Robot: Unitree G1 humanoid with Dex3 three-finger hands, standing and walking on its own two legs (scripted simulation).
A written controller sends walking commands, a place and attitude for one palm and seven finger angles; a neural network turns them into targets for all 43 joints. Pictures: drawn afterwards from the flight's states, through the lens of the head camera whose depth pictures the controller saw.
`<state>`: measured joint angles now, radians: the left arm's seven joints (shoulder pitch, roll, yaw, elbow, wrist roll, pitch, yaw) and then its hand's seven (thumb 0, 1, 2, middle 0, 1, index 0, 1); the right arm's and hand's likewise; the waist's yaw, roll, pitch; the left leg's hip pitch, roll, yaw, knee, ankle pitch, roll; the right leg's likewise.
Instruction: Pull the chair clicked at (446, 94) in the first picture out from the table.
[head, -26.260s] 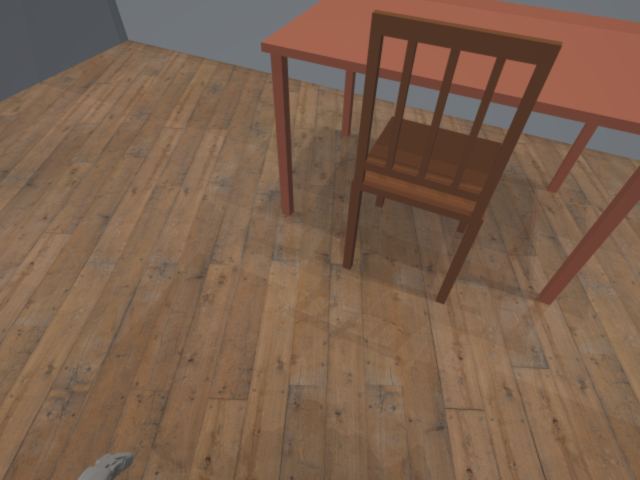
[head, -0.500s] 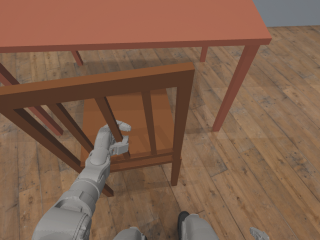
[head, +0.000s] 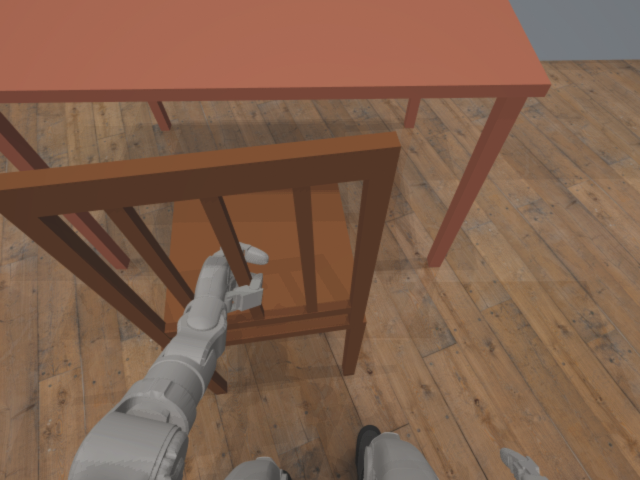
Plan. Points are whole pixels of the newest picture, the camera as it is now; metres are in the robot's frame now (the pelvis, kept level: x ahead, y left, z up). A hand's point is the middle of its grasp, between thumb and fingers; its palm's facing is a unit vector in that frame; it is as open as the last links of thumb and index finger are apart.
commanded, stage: step backward, pulling the chair out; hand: left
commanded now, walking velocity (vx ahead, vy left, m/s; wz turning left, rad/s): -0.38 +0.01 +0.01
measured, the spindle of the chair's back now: (240, 269) +0.39 +0.12 -0.04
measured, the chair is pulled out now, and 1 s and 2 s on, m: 0.23 0.25 0.30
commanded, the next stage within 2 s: none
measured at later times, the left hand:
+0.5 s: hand (252, 293) +0.36 +0.11 -0.05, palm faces -0.09 -0.98 -0.18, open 5.3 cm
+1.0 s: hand (245, 306) +0.34 +0.11 -0.05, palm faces -0.04 -0.98 -0.19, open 5.4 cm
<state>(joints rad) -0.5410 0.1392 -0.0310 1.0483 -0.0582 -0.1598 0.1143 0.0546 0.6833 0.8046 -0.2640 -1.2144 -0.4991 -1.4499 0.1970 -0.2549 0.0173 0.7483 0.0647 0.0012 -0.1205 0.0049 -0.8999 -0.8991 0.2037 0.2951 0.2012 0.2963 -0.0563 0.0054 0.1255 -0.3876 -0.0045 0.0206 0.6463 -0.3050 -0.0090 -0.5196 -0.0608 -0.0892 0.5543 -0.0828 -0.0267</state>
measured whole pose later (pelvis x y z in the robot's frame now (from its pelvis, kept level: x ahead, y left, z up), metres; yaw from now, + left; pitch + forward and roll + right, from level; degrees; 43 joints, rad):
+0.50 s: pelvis -0.01 +0.01 +0.00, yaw +0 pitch +2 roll +2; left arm -0.56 0.14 -0.06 1.02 -0.05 -0.12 0.10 0.06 0.70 0.78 -0.24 -1.23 -0.50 -1.45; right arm 0.23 -0.26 0.01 0.73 0.05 0.03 -0.12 0.00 -0.90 -0.90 0.20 0.29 0.20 0.30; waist -0.05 -0.02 0.15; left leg -0.34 -0.01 0.04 0.62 -0.32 0.00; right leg -0.51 -0.08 -0.07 0.59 -0.15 0.00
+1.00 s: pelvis -0.03 +0.00 +0.00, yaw +0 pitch +1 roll +2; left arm -0.55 0.16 -0.03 1.02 -0.06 -0.13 0.10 0.07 0.68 0.79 -0.27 -1.22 -0.50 -1.45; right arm 0.24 -0.27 0.00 0.73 0.05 0.02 -0.13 0.01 -0.90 -0.90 0.20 0.29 0.20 0.30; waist -0.04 -0.02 0.15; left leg -0.36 0.01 0.06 0.63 -0.29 -0.01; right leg -0.50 -0.08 -0.07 0.58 -0.09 -0.01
